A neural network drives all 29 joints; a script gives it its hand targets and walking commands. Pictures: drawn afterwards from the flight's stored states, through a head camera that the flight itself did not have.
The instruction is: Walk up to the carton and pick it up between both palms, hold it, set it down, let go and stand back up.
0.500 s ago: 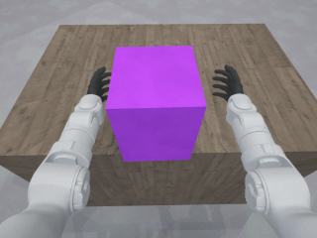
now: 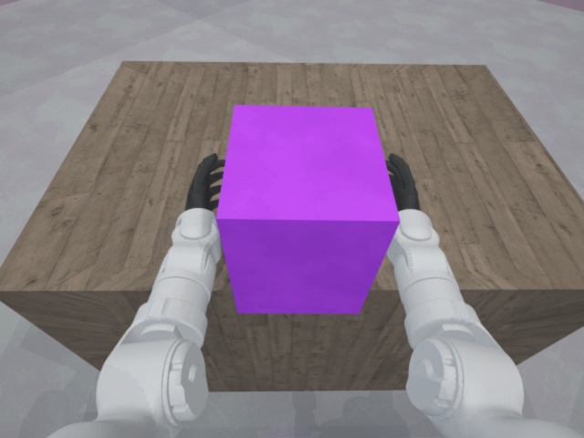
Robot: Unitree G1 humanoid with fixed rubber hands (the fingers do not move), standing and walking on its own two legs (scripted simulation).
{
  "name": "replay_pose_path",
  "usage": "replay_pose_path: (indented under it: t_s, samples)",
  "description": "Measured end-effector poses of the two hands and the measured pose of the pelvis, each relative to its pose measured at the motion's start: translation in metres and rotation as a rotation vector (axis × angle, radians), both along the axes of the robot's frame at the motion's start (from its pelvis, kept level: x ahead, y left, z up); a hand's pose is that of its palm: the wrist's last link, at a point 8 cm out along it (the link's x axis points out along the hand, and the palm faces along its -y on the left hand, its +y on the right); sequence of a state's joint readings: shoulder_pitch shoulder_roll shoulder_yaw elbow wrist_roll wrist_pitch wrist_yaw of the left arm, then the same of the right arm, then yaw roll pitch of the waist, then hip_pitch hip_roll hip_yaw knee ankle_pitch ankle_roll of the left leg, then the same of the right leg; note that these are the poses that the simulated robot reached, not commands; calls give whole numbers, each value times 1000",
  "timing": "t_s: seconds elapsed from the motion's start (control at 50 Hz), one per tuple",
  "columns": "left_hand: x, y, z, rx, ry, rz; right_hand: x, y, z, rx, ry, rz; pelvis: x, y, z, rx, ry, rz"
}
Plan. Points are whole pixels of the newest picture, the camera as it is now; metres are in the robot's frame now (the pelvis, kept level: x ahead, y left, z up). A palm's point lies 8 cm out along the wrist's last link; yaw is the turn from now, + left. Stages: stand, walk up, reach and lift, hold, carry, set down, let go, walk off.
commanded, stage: reach and lift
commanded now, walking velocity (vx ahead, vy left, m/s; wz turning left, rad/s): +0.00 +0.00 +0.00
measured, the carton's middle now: (300, 216) +0.44 -0.02 +0.05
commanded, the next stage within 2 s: none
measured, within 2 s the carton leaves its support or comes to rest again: leaves its support in 0.54 s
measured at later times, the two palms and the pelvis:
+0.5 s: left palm (209, 205) +0.44 +0.11 +0.09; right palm (410, 203) +0.43 -0.18 +0.09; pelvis +0.01 -0.02 +0.00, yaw +0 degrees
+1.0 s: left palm (187, 186) +0.43 +0.13 +0.14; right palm (409, 174) +0.42 -0.16 +0.16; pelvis +0.02 +0.00 +0.00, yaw +0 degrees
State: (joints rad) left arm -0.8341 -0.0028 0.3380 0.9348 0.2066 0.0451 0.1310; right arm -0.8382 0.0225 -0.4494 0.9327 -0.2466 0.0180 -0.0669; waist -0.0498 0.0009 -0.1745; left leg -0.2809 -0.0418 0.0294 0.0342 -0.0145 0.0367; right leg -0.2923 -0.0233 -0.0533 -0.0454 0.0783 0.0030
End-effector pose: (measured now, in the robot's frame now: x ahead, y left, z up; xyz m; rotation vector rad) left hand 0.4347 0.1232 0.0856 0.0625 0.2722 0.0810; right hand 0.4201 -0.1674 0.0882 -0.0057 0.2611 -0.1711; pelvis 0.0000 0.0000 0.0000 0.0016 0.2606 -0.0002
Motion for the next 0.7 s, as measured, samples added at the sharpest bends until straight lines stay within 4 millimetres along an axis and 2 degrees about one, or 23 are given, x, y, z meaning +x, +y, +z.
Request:
replay_pose_path:
  t_s: [0.12, 0.24, 0.48, 0.7]
  samples:
    - [-13, -1, -2, 1, 12, 12, -8, -1, 0, -5, 6, 23, -7, -3, 0, 3, 5, 3]
    - [-14, -2, -2, 4, 15, 6, -9, -3, 1, -23, 8, 31, -8, -11, -1, 6, 29, 3]
    - [4, -11, -1, 0, 6, -14, 4, -11, 4, -28, -5, 12, 9, -22, -2, 3, 56, -5]
    - [22, -11, 12, -11, -19, -22, 20, -10, 20, -26, -35, -7, 29, -18, -1, -2, 29, -16]
